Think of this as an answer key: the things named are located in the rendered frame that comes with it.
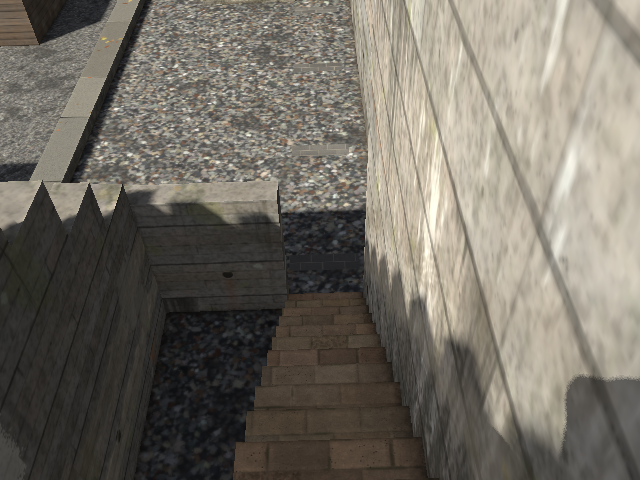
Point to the stairs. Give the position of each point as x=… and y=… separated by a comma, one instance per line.
x=328, y=407

